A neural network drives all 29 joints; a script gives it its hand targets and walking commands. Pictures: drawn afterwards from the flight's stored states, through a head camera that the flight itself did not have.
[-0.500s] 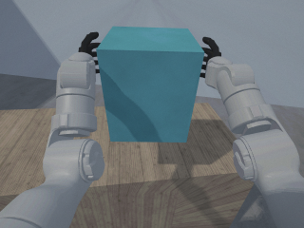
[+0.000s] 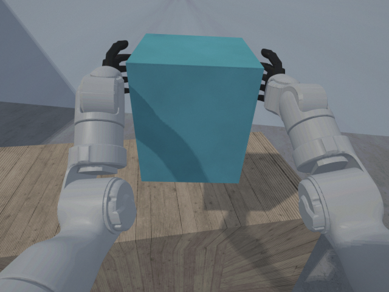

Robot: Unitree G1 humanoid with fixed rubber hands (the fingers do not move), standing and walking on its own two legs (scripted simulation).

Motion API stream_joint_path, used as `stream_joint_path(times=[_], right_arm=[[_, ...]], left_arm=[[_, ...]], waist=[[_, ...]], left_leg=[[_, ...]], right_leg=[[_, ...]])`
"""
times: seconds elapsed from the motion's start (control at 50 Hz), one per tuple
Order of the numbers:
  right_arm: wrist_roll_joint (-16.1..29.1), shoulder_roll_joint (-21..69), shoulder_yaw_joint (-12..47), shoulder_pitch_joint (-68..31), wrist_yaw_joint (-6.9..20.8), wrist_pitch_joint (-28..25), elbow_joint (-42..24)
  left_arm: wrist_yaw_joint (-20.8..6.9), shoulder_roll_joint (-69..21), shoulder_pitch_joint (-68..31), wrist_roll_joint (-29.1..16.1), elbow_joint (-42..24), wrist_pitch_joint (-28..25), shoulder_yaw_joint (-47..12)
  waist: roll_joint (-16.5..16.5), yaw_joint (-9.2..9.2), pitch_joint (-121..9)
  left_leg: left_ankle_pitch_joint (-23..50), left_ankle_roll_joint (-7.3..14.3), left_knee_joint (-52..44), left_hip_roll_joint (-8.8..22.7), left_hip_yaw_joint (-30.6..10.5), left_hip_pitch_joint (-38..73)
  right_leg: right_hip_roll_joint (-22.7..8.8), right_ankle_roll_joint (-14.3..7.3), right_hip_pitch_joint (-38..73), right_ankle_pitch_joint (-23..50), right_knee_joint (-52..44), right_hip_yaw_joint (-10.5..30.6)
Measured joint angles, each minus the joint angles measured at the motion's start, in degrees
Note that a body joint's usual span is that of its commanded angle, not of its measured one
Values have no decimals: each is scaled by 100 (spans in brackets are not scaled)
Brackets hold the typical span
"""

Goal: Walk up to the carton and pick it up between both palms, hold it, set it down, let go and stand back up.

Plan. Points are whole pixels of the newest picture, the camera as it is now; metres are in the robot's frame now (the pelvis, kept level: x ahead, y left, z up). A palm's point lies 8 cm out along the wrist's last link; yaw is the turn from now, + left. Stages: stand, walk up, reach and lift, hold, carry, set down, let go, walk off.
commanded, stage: hold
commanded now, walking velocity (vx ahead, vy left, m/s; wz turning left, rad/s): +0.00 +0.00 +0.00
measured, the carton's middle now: (192, 108) +0.41 -0.01 +0.27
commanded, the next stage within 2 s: none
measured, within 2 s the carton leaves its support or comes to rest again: neither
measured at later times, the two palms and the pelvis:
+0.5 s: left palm (106, 84) +0.37 +0.16 +0.33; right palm (263, 84) +0.37 -0.14 +0.33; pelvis +0.00 +0.00 +0.00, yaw +1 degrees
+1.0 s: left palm (104, 81) +0.37 +0.16 +0.34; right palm (264, 85) +0.36 -0.14 +0.33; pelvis +0.00 -0.01 +0.00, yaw +0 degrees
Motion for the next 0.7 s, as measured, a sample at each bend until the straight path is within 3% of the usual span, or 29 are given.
stream_joint_path(times=[0.16, 0.3, 0.54, 0.7], right_arm=[[-111, 58, 81, -3, 15, -28, 34], [-86, 61, 125, -118, -1, -109, 144], [71, -11, 167, -41, -51, -42, 29], [224, -58, 349, 88, -77, -43, -108]], left_arm=[[-52, 92, -45, -22, 140, -61, 21], [-13, 145, -120, -90, 182, -95, 66], [30, 101, 109, -203, -35, -47, -115], [52, 1, 251, -162, -272, 33, -52]], waist=[[-36, 41, -34], [-59, 215, -59], [-98, 49, -37], [-23, 98, 12]], left_leg=[[51, -14, -30, 16, -23, -106], [-16, -33, 77, 54, -16, -197], [-102, -54, 162, 47, -85, -174], [-136, -40, 175, 52, -37, -62]], right_leg=[[19, -21, -128, 5, 36, -21], [58, -42, -206, -27, 99, -8], [57, -38, -95, -65, 47, -73], [59, -24, -6, -90, 71, -26]])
